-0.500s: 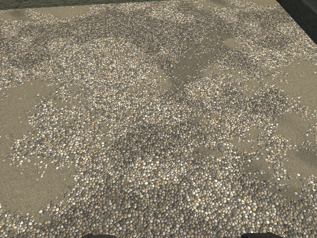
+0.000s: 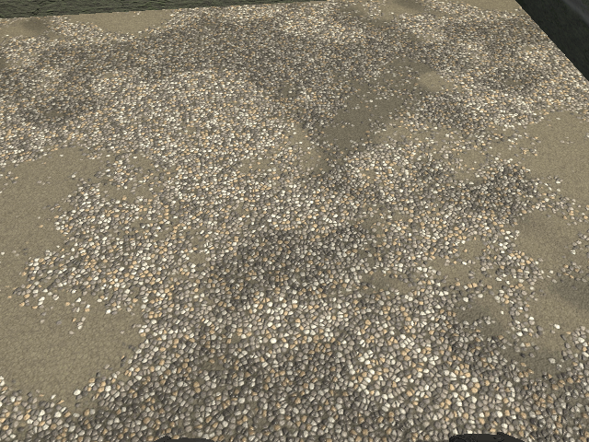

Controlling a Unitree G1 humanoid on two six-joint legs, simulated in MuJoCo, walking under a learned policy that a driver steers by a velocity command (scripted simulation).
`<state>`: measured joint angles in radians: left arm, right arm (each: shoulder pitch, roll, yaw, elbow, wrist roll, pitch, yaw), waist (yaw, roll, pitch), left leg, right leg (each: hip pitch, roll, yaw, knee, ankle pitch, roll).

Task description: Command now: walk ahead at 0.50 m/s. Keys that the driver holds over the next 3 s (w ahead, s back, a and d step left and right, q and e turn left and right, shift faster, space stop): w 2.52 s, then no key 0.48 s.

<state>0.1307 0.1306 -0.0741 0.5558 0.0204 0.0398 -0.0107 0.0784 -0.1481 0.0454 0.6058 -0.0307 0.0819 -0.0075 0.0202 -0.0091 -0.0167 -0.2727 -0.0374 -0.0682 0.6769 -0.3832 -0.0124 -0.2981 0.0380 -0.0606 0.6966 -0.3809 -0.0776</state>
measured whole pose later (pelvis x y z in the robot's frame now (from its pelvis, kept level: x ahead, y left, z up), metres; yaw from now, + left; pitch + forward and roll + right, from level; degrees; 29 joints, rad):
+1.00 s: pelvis +0.00 +0.00 +0.00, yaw +1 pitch -1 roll +1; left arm 0.14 0.13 -0.07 0.55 0.02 0.04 -0.01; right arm 0.08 -0.15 0.05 0.60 -0.03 0.09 -0.01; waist 0.02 -0.01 -0.02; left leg -0.28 -0.04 -0.08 0.68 -0.39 -0.01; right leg -0.30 0.03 -0.07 0.70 -0.39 -0.08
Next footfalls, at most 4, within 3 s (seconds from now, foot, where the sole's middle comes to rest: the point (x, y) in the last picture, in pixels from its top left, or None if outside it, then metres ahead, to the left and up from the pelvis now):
none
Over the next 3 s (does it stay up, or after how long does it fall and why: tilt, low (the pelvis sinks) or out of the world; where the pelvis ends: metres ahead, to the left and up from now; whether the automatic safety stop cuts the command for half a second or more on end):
stays up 0.01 -0.01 0.02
